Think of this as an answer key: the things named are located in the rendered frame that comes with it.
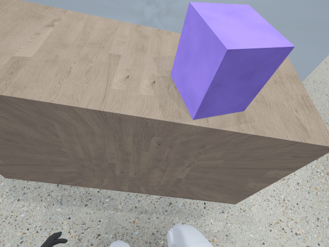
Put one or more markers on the carton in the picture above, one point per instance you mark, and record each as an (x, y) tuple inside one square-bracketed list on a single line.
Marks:
[(226, 54)]

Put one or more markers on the pedestal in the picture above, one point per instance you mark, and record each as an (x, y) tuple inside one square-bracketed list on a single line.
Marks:
[(89, 101)]

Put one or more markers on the robot left hand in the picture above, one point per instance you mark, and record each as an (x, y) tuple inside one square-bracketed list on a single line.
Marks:
[(53, 240)]

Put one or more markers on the robot right thigh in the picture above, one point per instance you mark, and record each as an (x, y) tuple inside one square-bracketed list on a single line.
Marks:
[(186, 236)]

